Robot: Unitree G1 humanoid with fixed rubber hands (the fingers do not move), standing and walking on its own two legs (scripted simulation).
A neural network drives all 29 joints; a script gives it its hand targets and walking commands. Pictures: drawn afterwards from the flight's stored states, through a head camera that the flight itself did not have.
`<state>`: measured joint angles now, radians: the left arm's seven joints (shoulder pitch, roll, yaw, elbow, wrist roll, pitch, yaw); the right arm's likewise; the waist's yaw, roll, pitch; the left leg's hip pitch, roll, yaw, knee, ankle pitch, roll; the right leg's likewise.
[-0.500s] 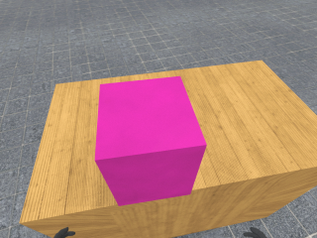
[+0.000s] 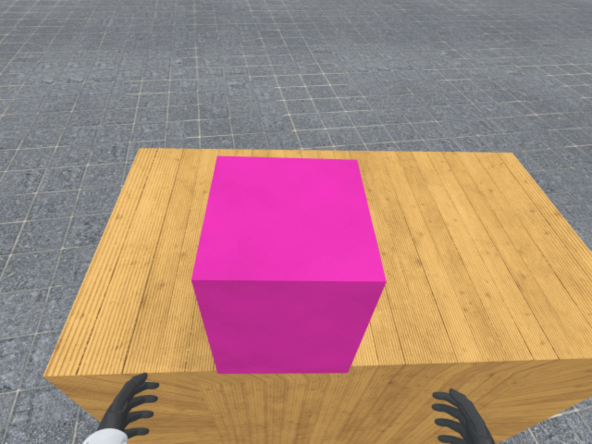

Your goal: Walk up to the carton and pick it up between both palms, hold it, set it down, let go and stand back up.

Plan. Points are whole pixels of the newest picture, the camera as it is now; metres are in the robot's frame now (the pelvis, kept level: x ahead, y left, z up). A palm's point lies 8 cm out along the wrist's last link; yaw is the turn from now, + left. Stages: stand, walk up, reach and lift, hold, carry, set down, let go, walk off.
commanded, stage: reach and lift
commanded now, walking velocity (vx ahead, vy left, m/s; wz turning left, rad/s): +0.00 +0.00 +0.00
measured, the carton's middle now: (285, 269) +0.35 +0.02 +0.05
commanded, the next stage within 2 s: none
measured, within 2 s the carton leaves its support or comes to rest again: neither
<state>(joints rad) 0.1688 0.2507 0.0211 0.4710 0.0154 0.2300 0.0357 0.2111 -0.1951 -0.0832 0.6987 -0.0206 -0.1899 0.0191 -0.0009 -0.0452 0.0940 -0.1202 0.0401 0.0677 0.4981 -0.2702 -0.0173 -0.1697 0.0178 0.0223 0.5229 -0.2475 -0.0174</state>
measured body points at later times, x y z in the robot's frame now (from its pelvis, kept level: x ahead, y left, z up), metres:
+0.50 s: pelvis +0.01 +0.00 +0.01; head +0.00 +0.02 +0.46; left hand +0.17 +0.25 -0.05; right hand +0.18 -0.21 -0.04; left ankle +0.01 +0.13 -0.74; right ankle +0.03 -0.11 -0.74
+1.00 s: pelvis +0.03 +0.02 +0.01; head +0.00 +0.03 +0.46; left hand +0.20 +0.22 +0.01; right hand +0.21 -0.18 +0.01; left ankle +0.01 +0.13 -0.74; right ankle +0.03 -0.11 -0.74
